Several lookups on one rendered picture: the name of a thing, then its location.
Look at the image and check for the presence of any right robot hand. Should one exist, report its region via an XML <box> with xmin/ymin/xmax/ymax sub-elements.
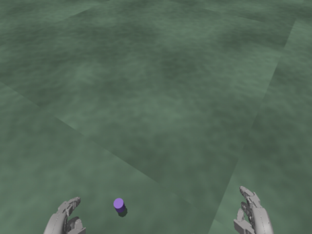
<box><xmin>234</xmin><ymin>186</ymin><xmax>274</xmax><ymax>234</ymax></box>

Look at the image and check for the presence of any left robot hand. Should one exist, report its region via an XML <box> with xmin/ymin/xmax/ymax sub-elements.
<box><xmin>43</xmin><ymin>197</ymin><xmax>86</xmax><ymax>234</ymax></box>

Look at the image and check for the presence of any tin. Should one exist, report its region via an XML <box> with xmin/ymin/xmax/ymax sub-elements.
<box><xmin>114</xmin><ymin>198</ymin><xmax>125</xmax><ymax>213</ymax></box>

